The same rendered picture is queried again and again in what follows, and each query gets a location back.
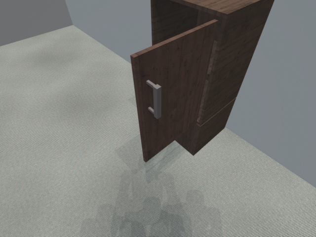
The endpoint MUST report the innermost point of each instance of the handle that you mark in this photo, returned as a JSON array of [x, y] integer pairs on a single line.
[[157, 99]]

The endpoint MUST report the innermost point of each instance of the cupboard door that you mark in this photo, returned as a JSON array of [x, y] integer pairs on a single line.
[[179, 65]]

